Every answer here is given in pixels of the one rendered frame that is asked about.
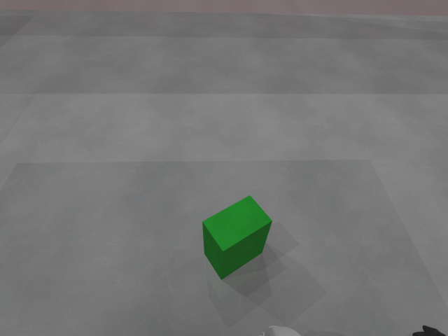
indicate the carton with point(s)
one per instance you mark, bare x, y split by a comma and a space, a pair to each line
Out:
235, 235

